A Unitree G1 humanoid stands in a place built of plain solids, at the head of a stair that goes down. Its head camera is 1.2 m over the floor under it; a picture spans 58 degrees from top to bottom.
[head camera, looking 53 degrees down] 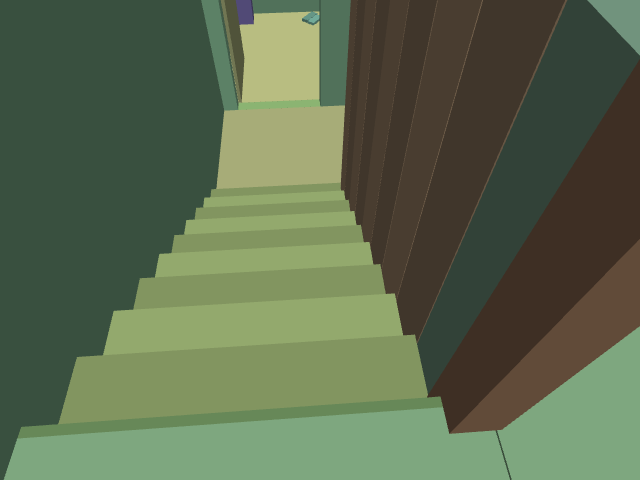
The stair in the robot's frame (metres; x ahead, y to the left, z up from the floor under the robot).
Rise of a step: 0.17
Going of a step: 0.26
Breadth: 1.13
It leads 4 degrees to the left of straight ahead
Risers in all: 10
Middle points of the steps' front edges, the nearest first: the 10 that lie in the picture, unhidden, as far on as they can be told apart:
0.33 0.22 0.00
0.59 0.24 -0.17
0.85 0.26 -0.34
1.11 0.28 -0.51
1.37 0.29 -0.69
1.63 0.31 -0.86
1.89 0.33 -1.03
2.15 0.35 -1.20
2.41 0.37 -1.37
2.67 0.39 -1.55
